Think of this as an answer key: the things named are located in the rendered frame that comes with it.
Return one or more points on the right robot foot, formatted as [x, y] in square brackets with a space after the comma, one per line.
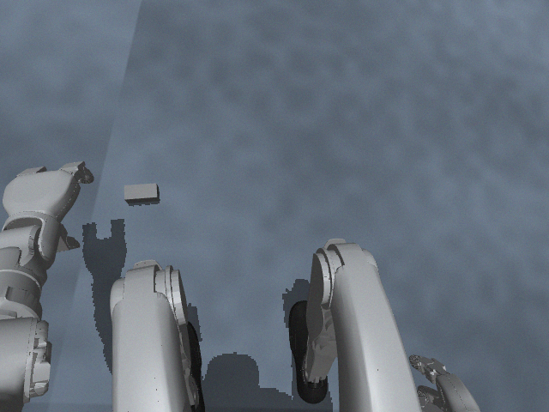
[298, 335]

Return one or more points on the left robot arm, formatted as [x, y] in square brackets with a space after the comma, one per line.
[28, 247]

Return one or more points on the left robot hand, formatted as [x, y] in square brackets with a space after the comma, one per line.
[52, 193]

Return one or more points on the left robot foot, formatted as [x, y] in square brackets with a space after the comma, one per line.
[195, 368]

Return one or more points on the small box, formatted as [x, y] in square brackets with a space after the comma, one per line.
[141, 193]

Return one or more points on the right robot hand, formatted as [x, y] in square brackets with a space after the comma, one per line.
[451, 395]

